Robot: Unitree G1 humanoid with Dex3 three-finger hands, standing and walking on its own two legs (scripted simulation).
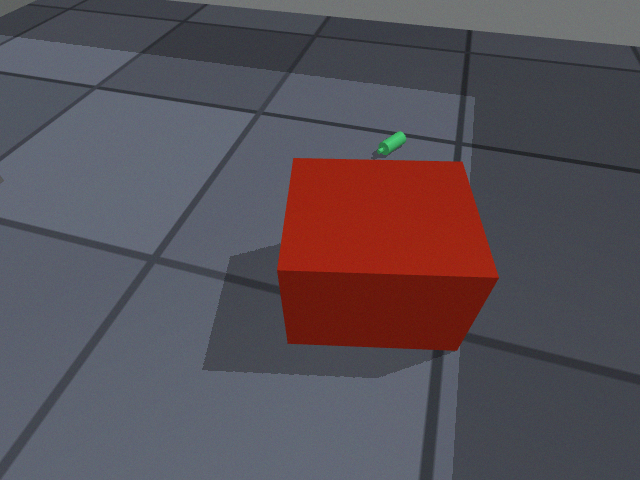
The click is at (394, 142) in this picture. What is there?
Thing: lying bottle
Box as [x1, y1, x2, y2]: [377, 131, 405, 154]
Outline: 404,134 398,131 379,143 379,148 377,152 386,154 399,146 405,141
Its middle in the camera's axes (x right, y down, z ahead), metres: +0.38 -0.48 +2.04
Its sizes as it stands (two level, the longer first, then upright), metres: 0.179 0.071 0.071
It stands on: the floor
